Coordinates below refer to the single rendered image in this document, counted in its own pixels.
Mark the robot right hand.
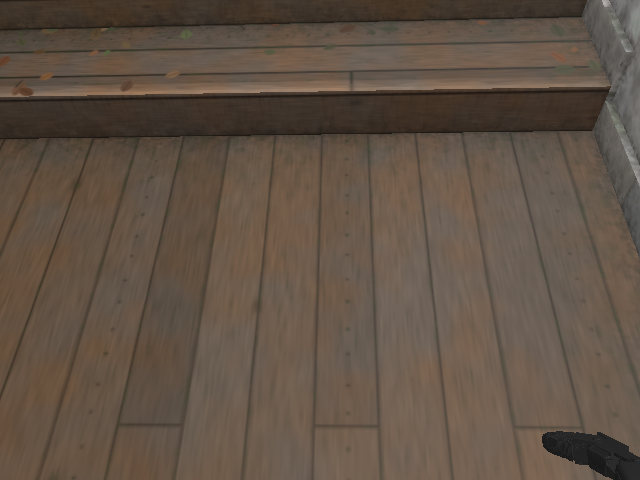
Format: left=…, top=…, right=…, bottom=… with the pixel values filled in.
left=542, top=431, right=640, bottom=480

